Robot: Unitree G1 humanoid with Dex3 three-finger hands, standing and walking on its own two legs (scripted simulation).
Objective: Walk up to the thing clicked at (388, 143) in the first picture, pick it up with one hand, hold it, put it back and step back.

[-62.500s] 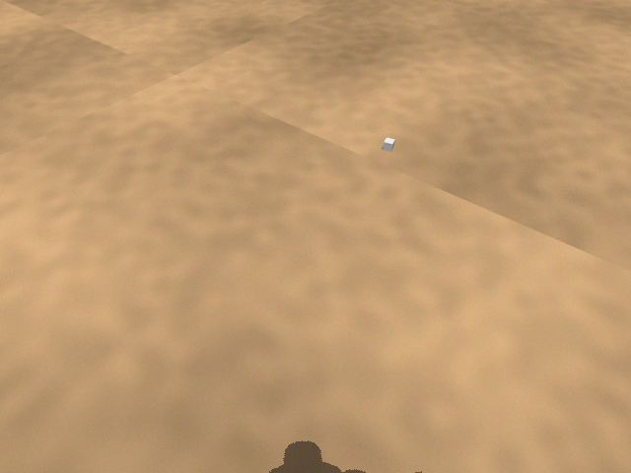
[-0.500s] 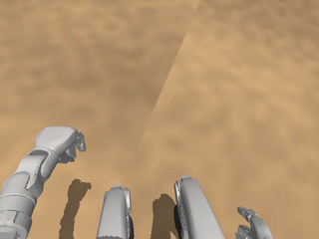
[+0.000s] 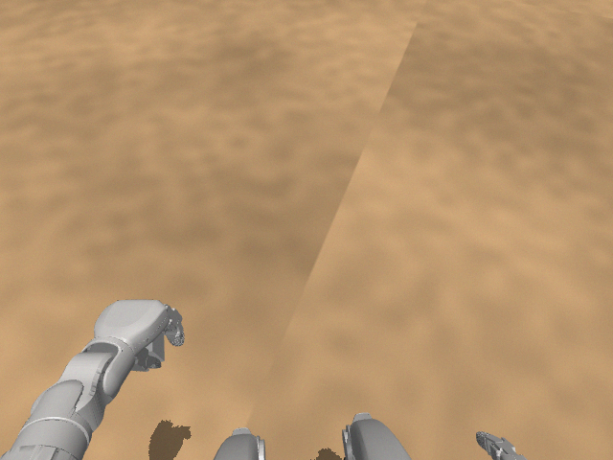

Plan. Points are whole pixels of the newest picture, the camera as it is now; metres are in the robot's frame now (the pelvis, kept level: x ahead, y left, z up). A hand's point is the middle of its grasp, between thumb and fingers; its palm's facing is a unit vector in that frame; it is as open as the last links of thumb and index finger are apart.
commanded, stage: lift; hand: left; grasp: from above
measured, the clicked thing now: (142, 344) +0.34 +0.24 -0.11
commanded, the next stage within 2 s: hold in 0.18 s
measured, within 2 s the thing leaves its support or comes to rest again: neither
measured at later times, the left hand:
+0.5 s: hand (128, 327) +0.33 +0.23 -0.01, palm faces -0.50 +0.00 -0.87, open 5.5 cm
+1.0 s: hand (124, 321) +0.32 +0.22 +0.01, palm faces -0.50 +0.01 -0.87, open 5.3 cm
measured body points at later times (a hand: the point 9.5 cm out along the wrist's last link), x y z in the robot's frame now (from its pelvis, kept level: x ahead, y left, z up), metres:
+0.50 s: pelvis +0.03 +0.00 +0.05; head +0.07 +0.00 +0.50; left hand +0.35 +0.23 +0.04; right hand +0.14 -0.26 -0.07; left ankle +0.04 +0.12 -0.65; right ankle +0.06 -0.14 -0.65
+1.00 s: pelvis +0.03 +0.00 +0.06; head +0.06 -0.01 +0.51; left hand +0.34 +0.22 +0.06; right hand +0.15 -0.26 -0.06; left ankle +0.04 +0.12 -0.65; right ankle +0.06 -0.14 -0.65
